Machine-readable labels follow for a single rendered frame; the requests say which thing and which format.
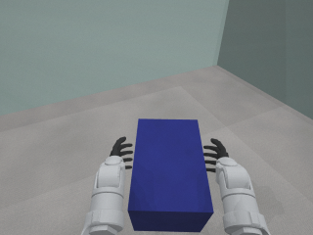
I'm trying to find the robot right hand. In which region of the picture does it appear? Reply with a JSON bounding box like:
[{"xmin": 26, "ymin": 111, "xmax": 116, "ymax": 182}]
[{"xmin": 203, "ymin": 138, "xmax": 229, "ymax": 172}]

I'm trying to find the robot left forearm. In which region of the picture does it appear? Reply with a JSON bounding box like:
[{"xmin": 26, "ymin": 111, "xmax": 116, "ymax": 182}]
[{"xmin": 81, "ymin": 156, "xmax": 126, "ymax": 235}]

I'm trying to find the robot right forearm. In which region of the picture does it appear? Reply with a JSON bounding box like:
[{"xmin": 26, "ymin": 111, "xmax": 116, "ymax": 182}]
[{"xmin": 215, "ymin": 157, "xmax": 271, "ymax": 235}]

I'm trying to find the carton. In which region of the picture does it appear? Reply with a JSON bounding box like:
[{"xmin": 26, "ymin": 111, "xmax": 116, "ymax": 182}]
[{"xmin": 127, "ymin": 118, "xmax": 214, "ymax": 233}]

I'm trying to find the robot left hand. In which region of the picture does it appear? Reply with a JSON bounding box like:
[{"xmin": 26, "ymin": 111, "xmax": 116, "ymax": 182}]
[{"xmin": 110, "ymin": 136, "xmax": 133, "ymax": 169}]

